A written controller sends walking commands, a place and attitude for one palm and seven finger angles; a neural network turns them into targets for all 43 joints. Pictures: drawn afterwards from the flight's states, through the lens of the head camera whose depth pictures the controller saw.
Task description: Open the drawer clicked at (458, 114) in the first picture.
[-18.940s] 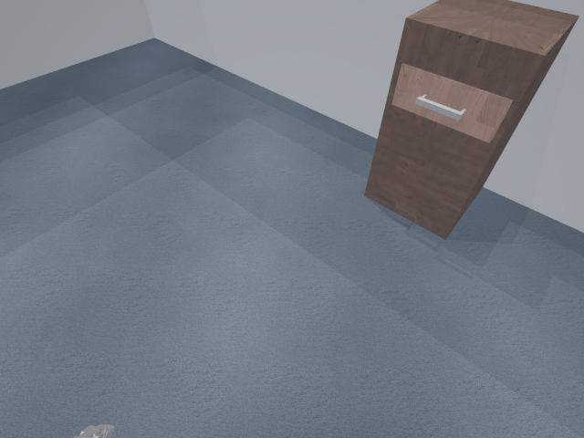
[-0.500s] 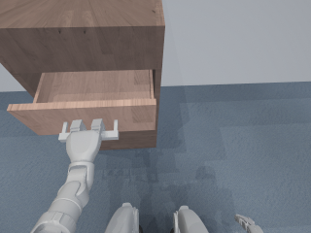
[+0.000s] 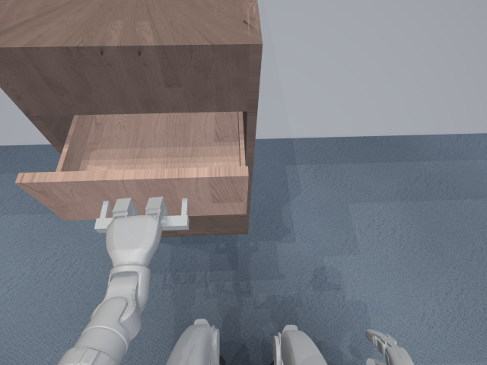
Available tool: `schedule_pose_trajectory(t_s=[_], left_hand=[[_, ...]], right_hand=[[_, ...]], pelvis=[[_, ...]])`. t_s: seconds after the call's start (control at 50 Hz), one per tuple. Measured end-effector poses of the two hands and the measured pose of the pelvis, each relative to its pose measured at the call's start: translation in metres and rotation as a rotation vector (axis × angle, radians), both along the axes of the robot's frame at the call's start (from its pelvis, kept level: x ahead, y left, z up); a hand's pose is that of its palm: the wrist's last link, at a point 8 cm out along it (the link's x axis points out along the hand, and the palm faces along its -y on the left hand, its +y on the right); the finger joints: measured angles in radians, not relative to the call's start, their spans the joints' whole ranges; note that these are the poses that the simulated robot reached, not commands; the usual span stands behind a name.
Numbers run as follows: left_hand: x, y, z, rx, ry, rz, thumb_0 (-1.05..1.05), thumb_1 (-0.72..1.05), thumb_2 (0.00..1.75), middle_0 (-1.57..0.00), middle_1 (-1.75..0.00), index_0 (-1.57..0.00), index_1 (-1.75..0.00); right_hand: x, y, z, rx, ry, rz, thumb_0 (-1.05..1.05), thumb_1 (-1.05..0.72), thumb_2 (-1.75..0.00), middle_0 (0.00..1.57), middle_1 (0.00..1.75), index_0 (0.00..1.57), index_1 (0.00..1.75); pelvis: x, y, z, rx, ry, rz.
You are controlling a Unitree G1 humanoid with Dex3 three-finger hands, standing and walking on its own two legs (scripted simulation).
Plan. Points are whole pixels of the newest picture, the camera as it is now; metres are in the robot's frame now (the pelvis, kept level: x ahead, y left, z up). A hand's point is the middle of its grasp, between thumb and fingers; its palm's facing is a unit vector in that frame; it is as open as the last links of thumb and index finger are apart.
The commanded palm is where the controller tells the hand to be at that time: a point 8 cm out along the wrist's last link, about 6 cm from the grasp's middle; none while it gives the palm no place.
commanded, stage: pull the drawer open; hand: left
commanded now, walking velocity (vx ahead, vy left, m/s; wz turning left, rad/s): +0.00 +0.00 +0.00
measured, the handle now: (144, 214) +0.38 +0.20 -0.06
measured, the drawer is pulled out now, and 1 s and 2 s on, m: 0.14 0.20 0.24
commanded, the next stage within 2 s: none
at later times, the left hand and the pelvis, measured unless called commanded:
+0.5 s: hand (144, 259) +0.30 +0.19 -0.08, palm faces -0.04 -0.07 -1.00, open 5.5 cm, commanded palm +0.26 +0.18 -0.03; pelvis +0.00 +0.00 +0.00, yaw +0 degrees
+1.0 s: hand (142, 277) +0.27 +0.19 -0.08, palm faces -0.04 -0.08 -1.00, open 5.5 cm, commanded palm +0.23 +0.18 -0.03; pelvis +0.00 -0.01 +0.00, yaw +0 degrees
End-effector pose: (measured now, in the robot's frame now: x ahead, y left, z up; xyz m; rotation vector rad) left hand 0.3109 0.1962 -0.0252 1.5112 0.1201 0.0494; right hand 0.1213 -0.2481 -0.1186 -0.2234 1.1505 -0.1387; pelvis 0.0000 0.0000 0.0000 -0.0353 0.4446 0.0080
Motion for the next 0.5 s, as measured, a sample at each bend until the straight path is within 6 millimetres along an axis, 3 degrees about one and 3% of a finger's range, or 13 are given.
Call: schedule_pose_trajectory(t_s=[0.5], left_hand=[[-0.027, -0.002, 0.001, -0.013, -0.003, 0.009, 0.03, 0.75, 0.78, -0.3, -1.35, -0.41, -1.35]], right_hand=[[0.027, 0.003, 0.005, 0.009, -0.065, 0.039, 0.01, -0.91, -0.9, 0.2, 0.3, 0.2, 0.3]], pelvis=[[0.004, -0.003, 0.0, 0.003, -0.011, 0.002]])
